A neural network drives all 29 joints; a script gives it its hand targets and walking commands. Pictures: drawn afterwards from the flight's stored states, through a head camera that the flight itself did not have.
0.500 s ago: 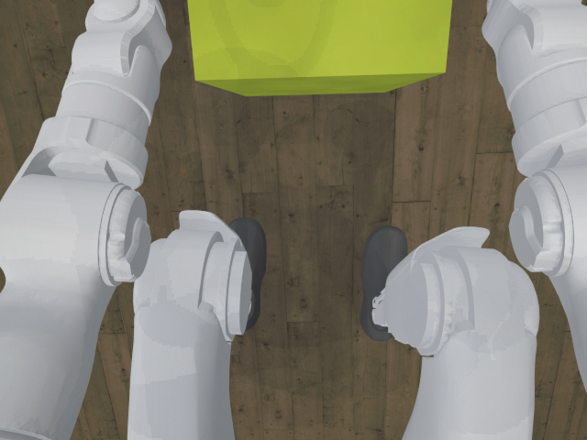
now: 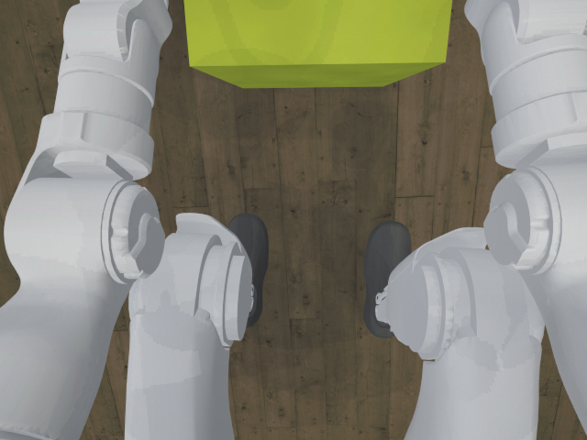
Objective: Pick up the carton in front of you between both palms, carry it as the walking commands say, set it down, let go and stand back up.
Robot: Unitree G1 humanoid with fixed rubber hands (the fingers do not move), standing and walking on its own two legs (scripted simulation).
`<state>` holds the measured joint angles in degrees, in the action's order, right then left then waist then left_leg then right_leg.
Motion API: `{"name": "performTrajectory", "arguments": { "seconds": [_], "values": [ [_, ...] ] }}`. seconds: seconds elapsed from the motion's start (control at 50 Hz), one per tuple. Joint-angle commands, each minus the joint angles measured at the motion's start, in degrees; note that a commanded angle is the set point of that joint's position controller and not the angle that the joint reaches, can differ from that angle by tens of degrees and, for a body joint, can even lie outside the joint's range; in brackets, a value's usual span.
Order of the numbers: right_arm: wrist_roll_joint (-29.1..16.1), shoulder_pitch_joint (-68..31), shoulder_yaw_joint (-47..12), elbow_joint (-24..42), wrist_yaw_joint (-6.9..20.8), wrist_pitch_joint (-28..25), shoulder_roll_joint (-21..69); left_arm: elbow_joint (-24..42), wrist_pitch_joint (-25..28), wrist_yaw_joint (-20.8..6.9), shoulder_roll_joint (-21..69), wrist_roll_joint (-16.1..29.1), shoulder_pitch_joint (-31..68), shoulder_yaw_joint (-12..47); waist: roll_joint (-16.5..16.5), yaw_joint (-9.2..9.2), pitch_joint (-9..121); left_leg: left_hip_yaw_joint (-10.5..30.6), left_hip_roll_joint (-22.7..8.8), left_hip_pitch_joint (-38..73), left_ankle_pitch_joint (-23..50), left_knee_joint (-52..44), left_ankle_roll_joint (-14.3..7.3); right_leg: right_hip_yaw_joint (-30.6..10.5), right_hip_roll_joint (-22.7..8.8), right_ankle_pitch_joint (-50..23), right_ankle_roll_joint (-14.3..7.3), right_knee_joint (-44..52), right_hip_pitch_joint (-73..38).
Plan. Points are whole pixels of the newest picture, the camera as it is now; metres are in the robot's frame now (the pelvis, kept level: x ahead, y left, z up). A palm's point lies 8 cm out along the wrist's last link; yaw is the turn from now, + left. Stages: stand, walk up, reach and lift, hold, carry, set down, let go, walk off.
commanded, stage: reach and lift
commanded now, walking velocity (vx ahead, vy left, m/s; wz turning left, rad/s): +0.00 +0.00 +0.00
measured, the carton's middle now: out of the picture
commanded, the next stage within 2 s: none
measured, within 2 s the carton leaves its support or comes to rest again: leaves its support in 0.04 s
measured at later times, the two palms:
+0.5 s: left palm out of the picture +0.51 +0.14 +0.04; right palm out of the picture +0.52 -0.15 +0.04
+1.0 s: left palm out of the picture +0.47 +0.14 +0.19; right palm out of the picture +0.48 -0.16 +0.19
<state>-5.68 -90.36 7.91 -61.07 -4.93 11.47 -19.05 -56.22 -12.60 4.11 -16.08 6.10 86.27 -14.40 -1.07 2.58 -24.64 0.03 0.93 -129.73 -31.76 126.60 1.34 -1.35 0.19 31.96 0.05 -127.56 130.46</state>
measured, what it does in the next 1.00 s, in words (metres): rises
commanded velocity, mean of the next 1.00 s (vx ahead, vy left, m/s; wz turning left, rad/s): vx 0.00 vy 0.00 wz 0.00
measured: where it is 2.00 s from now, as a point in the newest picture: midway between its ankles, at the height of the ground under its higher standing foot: (312, 293)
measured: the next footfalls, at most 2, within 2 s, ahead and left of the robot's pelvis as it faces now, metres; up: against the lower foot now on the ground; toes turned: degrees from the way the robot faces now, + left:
none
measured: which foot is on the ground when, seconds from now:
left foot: down 0.00-1.00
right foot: down 0.00-1.00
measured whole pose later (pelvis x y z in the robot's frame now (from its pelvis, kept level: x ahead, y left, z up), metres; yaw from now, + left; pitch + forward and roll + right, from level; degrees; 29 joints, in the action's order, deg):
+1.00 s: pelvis +0.03 +0.00 +0.22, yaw -2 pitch +37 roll +1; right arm 13.3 -50.3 26.4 -36.4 -2.3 22.6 3.3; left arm -32.5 -23.9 0.7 5.0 -14.0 47.4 -27.8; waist 0.7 1.0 12.3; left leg 2.0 1.9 -94.7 -27.2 84.8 1.6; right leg -2.8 2.4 26.4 1.0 -84.9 95.5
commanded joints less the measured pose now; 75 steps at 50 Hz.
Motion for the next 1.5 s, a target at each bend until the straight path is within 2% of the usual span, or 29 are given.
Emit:
{"name": "performTrajectory", "arguments": {
  "seconds": [0.0, 0.06, 0.08, 0.14, 0.16, 0.22, 0.24, 0.26, 0.32, 0.34, 0.4, 0.46, 0.5, 0.62, 0.74, 0.82, 0.94, 1.06, 1.1, 1.12, 1.14, 1.18, 1.2, 1.24, 1.3, 1.34, 1.44, 1.46, 1.48],
  "values": [
    [-6.2, -34.3, -19.1, 17.4, 15.0, -0.1, 60.0, 15.7, -0.3, -15.5, 61.7, 9.1, 34.3, 21.2, 4.5, -2.09, 90.8, -4.6, 6.4, 42.2, 24.6, -7.1, -1.0, 6.4, 6.2, -21.5, -1.0, 8.1, -41.8],
    [-8.5, -36.0, -21.9, 26.9, 14.7, 1.9, 66.6, 23.1, -1.8, -15.0, 64.0, 8.8, 35.4, 22.6, 6.6, 2.05, 108.5, -6.0, 6.8, 45.7, 29.4, -7.5, -1.4, 5.2, 6.7, -27.9, -0.5, 9.2, -52.4],
    [-7.2, -34.0, -22.3, 28.2, 14.5, 3.1, 69.2, 23.0, -2.9, -14.7, 63.5, 6.9, 34.7, 22.0, 10.0, 0.06, 113.8, -5.3, 7.2, 45.4, 31.2, -9.5, -0.9, 5.5, 7.0, -31.8, -0.1, 9.7, -57.7],
    [-3.1, -24.8, -18.0, 24.9, 15.0, 5.3, 71.5, 21.6, -5.8, -15.1, 66.2, 0.8, 29.6, 20.8, 4.8, 2.26, 105.7, -5.4, 7.2, 39.5, 27.8, -13.7, -0.4, 4.7, 8.4, -29.5, -0.2, 13.3, -49.6],
    [-2.9, -28.6, -19.6, 29.0, 14.7, 4.7, 72.1, 21.7, -6.2, -15.5, 70.4, 1.5, 24.6, 20.9, 6.4, 0.36, 111.5, -4.9, 7.2, 40.1, 29.0, -13.1, 0.0, 5.8, 8.7, -30.2, 0.9, 13.1, -52.2],
    [5.4, -11.4, -9.4, 9.0, 14.9, 8.5, 74.5, 14.4, -7.9, -16.3, 68.8, -5.1, 21.6, 15.0, 5.4, 0.39, 84.3, -5.3, 7.1, 28.3, 13.7, -20.7, -0.4, 5.4, 8.6, -15.9, 0.4, 21.2, -36.7],
    [7.3, -8.8, -6.4, 7.5, 15.2, 8.7, 76.9, 16.3, -7.6, -16.2, 67.1, -7.5, 20.3, 13.5, 5.0, 2.18, 83.0, -5.0, 7.4, 29.0, 10.6, -22.1, -0.6, 4.9, 8.9, -10.9, 0.2, 22.4, -34.2],
    [9.3, -10.0, -5.3, 9.7, 15.2, 8.2, 71.8, 16.0, -7.9, -16.3, 69.1, -7.3, 19.3, 13.5, -0.5, -0.98, 83.1, -5.7, 7.4, 28.7, 11.4, -22.0, 0.2, 4.0, 8.7, -12.0, -0.3, 23.6, -34.2],
    [12.6, -12.3, -0.2, 6.6, 15.6, 8.8, 72.5, 9.9, -8.6, -16.5, 65.6, -12.4, 17.4, 6.1, 4.6, 1.40, 72.8, -4.8, 7.6, 26.4, 4.9, -26.4, -0.8, 4.8, 8.8, -4.6, -0.4, 27.6, -32.2],
    [12.0, -14.6, 1.1, 8.6, 16.0, 8.4, 71.8, 9.0, -9.1, -16.5, 67.8, -14.4, 17.2, 5.2, 0.5, 2.53, 73.8, -5.2, 7.5, 26.9, 2.6, -28.7, -1.0, 4.8, 9.2, -3.8, -0.7, 28.1, -32.4],
    [10.9, -16.3, -3.3, 12.3, 16.0, 8.2, 72.6, 11.5, -8.4, -16.7, 67.5, -12.0, 18.5, 7.2, 7.1, 0.10, 80.0, -3.3, 7.6, 32.1, 8.2, -29.3, -1.2, 5.3, 9.0, -7.7, -0.1, 29.3, -35.4],
    [11.2, -12.9, -2.9, 10.5, 16.2, 9.0, 77.4, 14.0, -8.7, -17.1, 68.8, -12.9, 18.8, 8.7, 6.0, 2.75, 85.6, -5.3, 7.7, 35.2, 7.3, -32.0, -1.2, 4.2, 9.7, -6.7, 0.6, 33.2, -42.4],
    [11.1, -13.4, -4.7, 13.4, 16.4, 9.4, 76.2, 15.5, -9.6, -17.6, 72.3, -10.4, 18.1, 11.5, 5.3, -0.05, 89.5, -4.6, 8.3, 39.5, 9.6, -33.3, -0.4, 5.2, 9.5, -8.2, 0.3, 33.9, -43.5],
    [9.3, -8.9, -8.9, 20.4, 17.1, 11.0, 82.6, 22.8, -11.2, -19.5, 77.2, -7.8, 13.8, 19.1, 2.1, -0.64, 103.6, -5.1, 8.5, 48.5, 19.0, -36.4, 0.6, 5.1, 9.6, -18.8, 0.6, 37.0, -53.7],
    [7.8, -3.7, -12.9, 21.8, 18.6, 11.6, 83.4, 23.0, -11.9, -18.0, 77.8, -7.4, 8.1, 21.8, -0.5, -1.85, 96.1, -3.1, 8.3, 55.6, 17.4, -42.1, 1.2, 5.4, 10.1, -15.9, 0.5, 41.7, -53.4],
    [7.4, 1.7, -13.2, 19.5, 18.3, 11.8, 85.4, 21.3, -11.2, -17.6, 78.7, -10.0, 3.6, 20.3, 0.9, 1.64, 90.5, -3.6, 8.2, 55.6, 15.8, -45.4, 0.2, 3.0, 9.4, -17.1, 1.3, 45.9, -58.5],
    [9.9, 3.6, -12.6, 19.9, 18.1, 11.4, 84.6, 21.4, -10.6, -18.0, 79.8, -9.7, 0.7, 20.5, 2.4, -1.96, 83.6, -1.6, 8.3, 62.5, 12.2, -51.8, -0.1, 2.7, 9.7, -11.0, 0.6, 52.4, -61.3],
    [9.6, 12.8, -13.5, 18.8, 18.1, 11.0, 88.5, 21.1, -10.3, -17.9, 79.2, -11.6, -8.0, 20.8, 2.4, 0.77, 80.4, -1.4, 8.3, 69.3, 14.0, -57.6, -0.7, 1.6, 9.3, -12.8, 0.8, 58.9, -68.4],
    [12.1, 13.9, -14.2, 21.8, 17.4, 11.4, 86.5, 19.3, -10.8, -18.2, 81.6, -10.5, -9.8, 18.8, 5.1, -3.46, 77.9, 0.2, 8.4, 71.4, 15.1, -60.1, -1.0, 1.5, 9.0, -13.7, 0.9, 62.0, -72.1],
    [12.3, 16.5, -12.8, 20.1, 18.1, 11.7, 86.5, 21.7, -10.8, -18.3, 80.6, -11.7, -12.0, 20.1, 2.3, -0.14, 78.2, 0.1, 8.6, 73.5, 17.1, -61.9, -0.9, 1.1, 8.5, -15.2, 0.6, 62.7, -72.9],
    [11.6, 19.2, -12.1, 20.7, 18.0, 11.3, 86.2, 20.3, -10.8, -18.3, 80.8, -11.2, -13.2, 20.5, 2.1, -3.52, 77.3, 1.4, 7.5, 75.9, 16.3, -62.6, -0.8, 0.6, 8.4, -15.8, 0.1, 63.0, -75.5],
    [11.2, 22.0, -14.0, 20.6, 18.0, 11.3, 88.3, 21.9, -10.1, -18.4, 79.6, -11.5, -16.3, 21.8, 1.4, -0.96, 73.7, 0.3, 8.1, 75.7, 17.5, -64.8, -0.7, -0.5, 8.0, -17.5, 0.6, 66.5, -78.5],
    [12.7, 22.2, -14.3, 23.6, 17.8, 10.9, 88.6, 23.2, -10.0, -18.6, 80.4, -10.5, -14.4, 22.5, 2.5, -4.01, 73.2, 1.4, 8.2, 77.1, 18.1, -66.0, -0.4, -0.2, 8.3, -18.7, -0.1, 67.1, -80.1],
    [11.6, 21.6, -15.5, 21.4, 17.7, 10.8, 86.7, 22.3, -9.8, -18.4, 79.7, -11.5, -16.3, 21.9, 1.3, -1.10, 70.7, 0.9, 7.6, 79.8, 16.9, -68.6, -0.5, -1.3, 8.1, -16.6, -0.6, 69.7, -80.6],
    [11.2, 28.6, -16.6, 24.4, 17.3, 10.4, 88.3, 23.2, -9.5, -18.1, 79.4, -12.7, -21.8, 23.4, -0.5, -2.71, 67.9, 1.9, 7.1, 84.4, 20.3, -72.8, -0.8, -1.7, 7.6, -22.0, -0.7, 73.0, -86.8],
    [11.0, 27.5, -17.0, 23.3, 17.4, 11.1, 87.6, 24.0, -9.9, -18.3, 80.5, -11.9, -23.6, 23.7, 0.3, 0.53, 68.0, 2.7, 7.2, 87.8, 22.6, -75.0, -1.3, -2.2, 7.2, -23.2, -0.4, 75.1, -90.0],
    [11.1, 36.7, -21.1, 28.2, 17.1, 11.7, 89.7, 27.9, -10.0, -18.9, 81.1, -10.6, -29.8, 27.1, 1.9, -3.20, 65.8, 3.5, 7.0, 97.1, 26.7, -80.6, -1.0, -3.2, 6.9, -27.5, -0.4, 82.3, -99.6],
    [11.7, 36.5, -21.0, 28.1, 17.3, 12.1, 88.6, 27.3, -10.7, -19.0, 80.4, -12.1, -34.5, 26.9, 2.6, 0.31, 62.9, 3.6, 6.9, 95.4, 28.0, -82.1, -1.2, -3.2, 6.9, -28.0, -0.2, 83.6, -101.1],
    [11.9, 38.8, -19.9, 28.0, 17.9, 12.3, 87.5, 26.0, -11.6, -18.7, 80.9, -12.3, -35.3, 27.1, 1.8, -2.65, 61.2, 3.9, 6.4, 97.9, 27.3, -83.6, -1.1, -2.7, 7.0, -26.8, -0.1, 85.4, -101.5]
  ]
}}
